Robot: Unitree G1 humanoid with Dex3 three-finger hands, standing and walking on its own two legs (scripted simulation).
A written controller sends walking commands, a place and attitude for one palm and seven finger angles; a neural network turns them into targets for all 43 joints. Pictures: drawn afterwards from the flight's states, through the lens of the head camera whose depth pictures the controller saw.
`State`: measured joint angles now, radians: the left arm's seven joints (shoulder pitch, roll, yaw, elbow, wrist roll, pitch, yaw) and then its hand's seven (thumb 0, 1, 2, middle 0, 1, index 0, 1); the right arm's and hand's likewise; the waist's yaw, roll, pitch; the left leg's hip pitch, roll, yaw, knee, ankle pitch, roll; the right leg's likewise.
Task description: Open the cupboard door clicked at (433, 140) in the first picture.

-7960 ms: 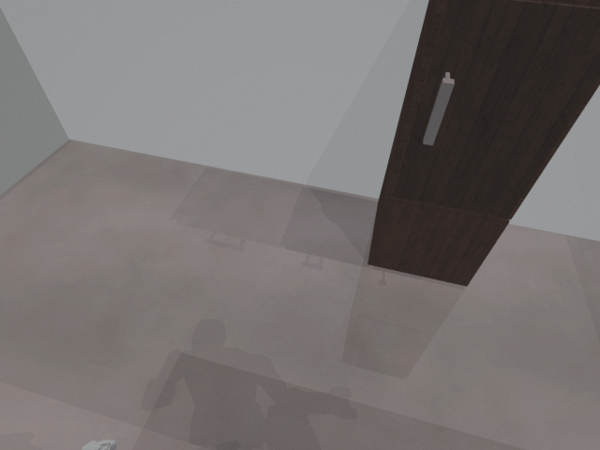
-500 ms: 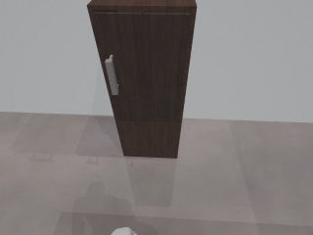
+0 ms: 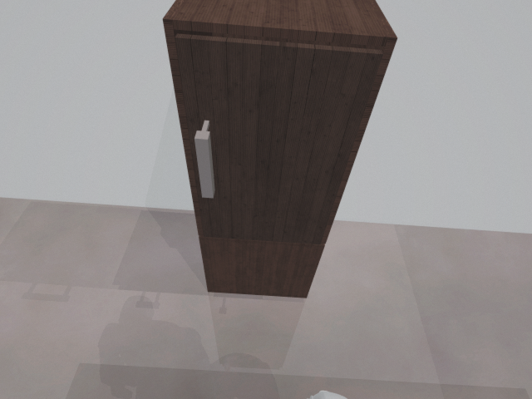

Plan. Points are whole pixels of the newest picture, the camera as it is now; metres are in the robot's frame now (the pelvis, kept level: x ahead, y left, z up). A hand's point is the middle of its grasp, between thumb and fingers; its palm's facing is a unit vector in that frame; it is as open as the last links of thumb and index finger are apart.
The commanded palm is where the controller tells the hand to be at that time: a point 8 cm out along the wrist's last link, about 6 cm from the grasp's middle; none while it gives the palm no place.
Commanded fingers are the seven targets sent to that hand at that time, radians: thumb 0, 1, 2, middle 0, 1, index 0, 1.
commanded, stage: come to a stop and stand still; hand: left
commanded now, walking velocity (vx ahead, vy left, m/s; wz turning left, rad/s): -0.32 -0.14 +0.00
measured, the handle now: (207, 160) +0.59 +0.17 -0.01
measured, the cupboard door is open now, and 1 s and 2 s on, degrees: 0 0 0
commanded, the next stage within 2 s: look again from close up in 1.02 s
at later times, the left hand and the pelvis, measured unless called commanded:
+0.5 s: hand out of the picture +0.10 +0.19 -0.18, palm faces +0.04 -0.97 -0.25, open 7.3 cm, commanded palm none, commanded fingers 0.00 0.90 0.90 -0.20 -0.30 -0.20 -0.30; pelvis +0.03 +0.00 -0.02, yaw +1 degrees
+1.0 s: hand out of the picture -0.01 +0.19 -0.17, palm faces +0.04 -0.98 -0.21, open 7.4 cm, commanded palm none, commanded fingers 0.00 0.90 0.90 -0.20 -0.30 -0.20 -0.30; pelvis +0.00 +0.02 -0.01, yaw -1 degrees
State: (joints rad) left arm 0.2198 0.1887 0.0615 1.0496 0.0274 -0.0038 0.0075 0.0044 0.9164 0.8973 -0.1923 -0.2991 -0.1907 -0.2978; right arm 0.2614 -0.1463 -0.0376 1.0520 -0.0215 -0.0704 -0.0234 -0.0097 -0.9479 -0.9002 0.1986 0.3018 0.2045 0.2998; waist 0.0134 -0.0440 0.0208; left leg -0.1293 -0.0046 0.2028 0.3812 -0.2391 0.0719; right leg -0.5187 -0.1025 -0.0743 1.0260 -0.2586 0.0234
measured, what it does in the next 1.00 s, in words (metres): steps on the spot: right foot, then left foot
